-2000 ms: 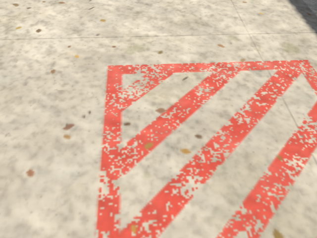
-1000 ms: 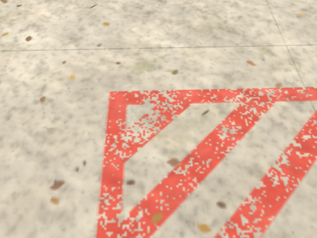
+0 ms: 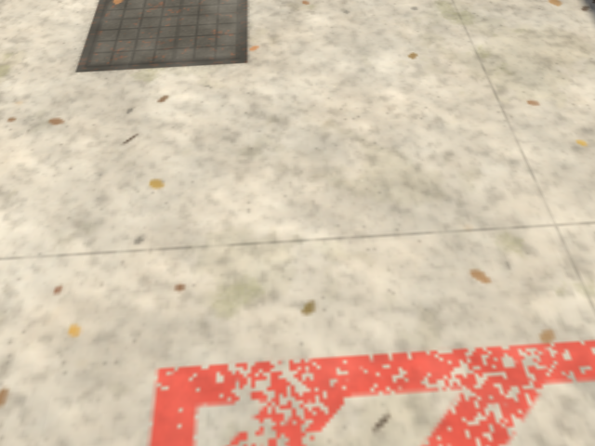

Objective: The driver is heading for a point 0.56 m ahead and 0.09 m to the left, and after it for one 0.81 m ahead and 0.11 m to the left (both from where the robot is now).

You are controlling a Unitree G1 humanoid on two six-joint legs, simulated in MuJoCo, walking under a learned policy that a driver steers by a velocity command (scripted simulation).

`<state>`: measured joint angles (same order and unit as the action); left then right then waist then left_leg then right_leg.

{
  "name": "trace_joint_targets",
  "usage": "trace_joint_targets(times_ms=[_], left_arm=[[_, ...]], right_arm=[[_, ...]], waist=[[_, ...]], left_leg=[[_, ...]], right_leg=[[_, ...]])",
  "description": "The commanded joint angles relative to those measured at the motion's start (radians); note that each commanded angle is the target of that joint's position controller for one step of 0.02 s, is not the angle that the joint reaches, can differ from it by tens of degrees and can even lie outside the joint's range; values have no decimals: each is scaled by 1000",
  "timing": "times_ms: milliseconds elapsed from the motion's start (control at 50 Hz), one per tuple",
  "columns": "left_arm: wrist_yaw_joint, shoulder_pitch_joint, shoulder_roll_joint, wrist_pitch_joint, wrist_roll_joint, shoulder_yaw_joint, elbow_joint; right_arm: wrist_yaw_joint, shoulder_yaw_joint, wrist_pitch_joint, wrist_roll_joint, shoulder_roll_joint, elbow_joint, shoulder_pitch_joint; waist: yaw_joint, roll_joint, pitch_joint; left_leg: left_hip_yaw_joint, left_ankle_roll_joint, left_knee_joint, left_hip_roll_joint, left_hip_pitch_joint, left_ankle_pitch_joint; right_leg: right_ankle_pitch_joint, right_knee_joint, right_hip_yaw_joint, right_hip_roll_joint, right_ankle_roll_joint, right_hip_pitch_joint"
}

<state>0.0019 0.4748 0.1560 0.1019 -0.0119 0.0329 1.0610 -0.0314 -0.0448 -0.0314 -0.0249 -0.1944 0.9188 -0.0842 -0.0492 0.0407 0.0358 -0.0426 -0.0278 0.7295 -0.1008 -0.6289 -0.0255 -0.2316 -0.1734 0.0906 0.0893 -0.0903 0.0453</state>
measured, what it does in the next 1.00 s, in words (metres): walks ahead: left foot, then right foot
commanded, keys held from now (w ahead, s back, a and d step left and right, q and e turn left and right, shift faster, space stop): w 0.70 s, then w+q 0.30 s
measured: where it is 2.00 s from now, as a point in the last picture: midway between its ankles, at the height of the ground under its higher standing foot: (327, 325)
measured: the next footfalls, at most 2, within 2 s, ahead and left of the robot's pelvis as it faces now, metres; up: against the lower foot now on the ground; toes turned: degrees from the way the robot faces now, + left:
left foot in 0.16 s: +0.26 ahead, +0.11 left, +0.00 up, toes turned +4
right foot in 0.72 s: +0.57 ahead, -0.07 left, +0.00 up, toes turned -4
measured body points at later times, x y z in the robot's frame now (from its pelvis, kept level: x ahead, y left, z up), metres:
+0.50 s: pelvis +0.27 +0.05 +0.00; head +0.29 +0.06 +0.45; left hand +0.39 +0.29 -0.14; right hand +0.21 -0.19 -0.14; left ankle +0.22 +0.10 -0.74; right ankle +0.40 -0.11 -0.68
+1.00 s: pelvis +0.54 -0.01 +0.00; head +0.56 -0.02 +0.45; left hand +0.52 +0.24 -0.14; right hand +0.63 -0.25 -0.15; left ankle +0.58 +0.15 -0.66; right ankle +0.53 -0.07 -0.74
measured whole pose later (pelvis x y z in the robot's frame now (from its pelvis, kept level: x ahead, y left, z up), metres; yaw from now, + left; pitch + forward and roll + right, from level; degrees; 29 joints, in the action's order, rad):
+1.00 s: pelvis +0.54 -0.01 +0.00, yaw +6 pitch -1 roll -1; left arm 0.01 0.35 0.19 0.11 -0.02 0.05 1.01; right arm -0.03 -0.07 -0.02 -0.03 -0.22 0.96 -0.24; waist 0.00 0.04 0.04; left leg 0.01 -0.07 1.07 -0.09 -0.61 -0.16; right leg -0.20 -0.28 0.20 0.04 -0.09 -0.08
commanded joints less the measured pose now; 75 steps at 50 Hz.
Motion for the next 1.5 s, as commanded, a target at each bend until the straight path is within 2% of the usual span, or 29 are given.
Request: trace_joint_targets(times_ms=[20,100,140,160,180,200,240,280,400,620,680,720,740,760,780,820,860,960,1120,1220,1260,1280,1300,1320,1340,1360,1380,1440,1500], left_arm=[[9,80,132,7,-5,20,-13],[20,52,154,3,-15,26,-4],[20,18,171,-4,-14,31,-6],[17,7,159,-4,-5,25,-18],[7,54,84,-4,29,7,-56],[3,98,108,-5,29,23,-47],[-1,-65,129,-7,0,30,-83],[-9,-82,98,-22,-18,30,-87],[-30,-203,89,-64,-25,30,-129],[-31,-531,89,-48,-10,12,-250],[-22,-451,110,-34,-9,23,-237],[-5,-171,153,-16,-22,49,-145],[8,10,240,-8,-50,73,-114],[-1,21,319,-15,-51,91,-114],[-7,-74,255,-27,-15,81,-132],[-13,-229,140,-17,-12,46,-151],[-1,-228,95,-4,-6,31,-130],[9,-129,133,23,-1,37,-99],[26,-22,135,17,-3,28,-66],[44,-19,174,-6,-5,32,-42],[39,-54,180,-18,9,33,-53],[34,-21,113,-19,20,17,-94],[28,115,67,-32,66,6,-83],[27,36,124,-47,39,21,-75],[24,-49,99,-48,21,17,-100],[25,-79,93,-52,1,18,-97],[24,-77,96,-66,-17,22,-92],[21,2,49,-105,-19,15,-53],[28,-39,56,-123,-16,14,-49]], right_arm=[[1,2,-17,3,-38,-86,124],[8,-7,-33,3,-60,-95,97],[23,-27,-46,-1,-89,-25,-120],[33,-45,-56,-19,-132,28,-293],[41,-72,-59,-43,-236,43,-430],[27,-78,-42,-13,-250,44,-395],[17,-47,-41,15,-135,12,-195],[23,-23,-55,13,-63,30,-165],[31,-22,-79,15,-104,81,-296],[46,-11,-72,2,-108,133,-463],[54,-18,-69,-3,-130,133,-421],[50,-16,-62,5,-130,129,-393],[45,-3,-64,18,-93,92,-389],[38,10,-59,58,1,88,-523],[44,-18,-49,27,-110,94,-433],[35,-18,-51,22,-80,65,-325],[22,-19,-25,-2,-52,74,-344],[2,-25,13,-3,-36,24,-230],[-17,-1,7,-4,-15,-83,43],[2,-9,-16,-22,-47,-38,-110],[14,-32,-44,-42,-104,23,-294],[24,-56,-53,-51,-209,32,-362],[28,-58,-45,-5,-230,34,-365],[34,-49,-29,24,-195,14,-322],[39,-34,-24,27,-147,5,-218],[43,-16,-22,26,-93,5,-163],[50,-5,-22,29,-67,5,-134],[50,4,-35,9,-76,15,-130],[43,9,-40,2,-87,26,-132]], waist=[[-8,-110,76],[33,-118,59],[127,-108,-52],[190,-80,-149],[196,90,-288],[155,166,-344],[95,-8,-74],[34,-2,11],[25,7,41],[106,30,79],[51,43,40],[-65,7,-105],[-119,-92,-239],[-48,-307,-345],[-33,-105,-251],[25,-58,-39],[67,-101,2],[75,-97,29],[23,-97,90],[87,-165,-5],[181,-116,-107],[170,52,-244],[108,136,-448],[116,-28,-401],[98,15,-226],[65,-23,-104],[37,-21,-59],[-10,-10,-92],[-6,39,-94]], left_leg=[[-42,-16,-88,37,-28,14],[-57,-74,-174,83,79,-111],[-84,-115,-254,148,341,-118],[-12,-149,-270,80,596,-95],[374,-240,-309,-206,884,-202],[726,-320,-450,-327,934,-204],[463,-260,-509,-243,645,-263],[298,-186,-568,-150,475,-155],[156,-180,-627,-93,478,19],[80,-169,-560,-114,738,313],[53,-146,-428,-126,766,597],[18,-114,-105,-72,663,630],[-11,-95,197,-14,439,265],[-24,-63,540,176,99,-512],[105,-81,590,110,34,-446],[102,-81,500,36,56,-286],[95,-65,439,8,127,-243],[65,-42,387,-8,5,-119],[-59,-43,-14,32,-6,46],[-112,-111,-134,157,228,-92],[-48,-154,-334,135,495,154],[181,-231,-189,-135,792,765],[483,-418,-192,-372,1007,1129],[371,-383,-271,-309,845,936],[298,-348,-343,-261,695,731],[237,-290,-405,-209,555,612],[182,-251,-438,-167,463,555],[94,-215,-458,-111,354,555],[78,-188,-482,-88,351,357]], right_leg=[[490,26,-121,-284,-99,12],[746,-91,-102,-318,-91,91],[921,-340,-69,-288,-63,69],[749,-555,-46,-251,-45,-83],[283,-920,16,-134,-3,-390],[-279,-1149,-76,-7,1,-585],[-124,-1135,-139,-123,-10,-663],[-57,-1005,-134,-179,2,-582],[83,-854,-82,-210,55,-667],[183,-434,-12,-150,33,-704],[72,-369,10,-94,-17,-547],[116,-278,7,-66,-64,-184],[54,-268,-238,-295,-114,92],[8,-143,-706,-561,-244,305],[-100,-98,-675,-503,-199,181],[-27,-15,-400,-423,-120,-92],[73,23,-237,-354,-60,-202],[258,48,-69,-334,-37,-176],[544,13,108,-317,-15,-75],[1069,-279,143,-328,-19,22],[810,-614,151,-289,8,-72],[134,-944,157,-203,39,-315],[-452,-1204,7,-67,64,-511],[-348,-1168,-108,-112,70,-488],[-301,-1124,-101,-130,72,-538],[-256,-1037,-101,-157,77,-521],[-218,-967,-105,-169,81,-470],[-153,-859,-84,-145,91,-323],[-118,-699,-81,-149,94,-317]])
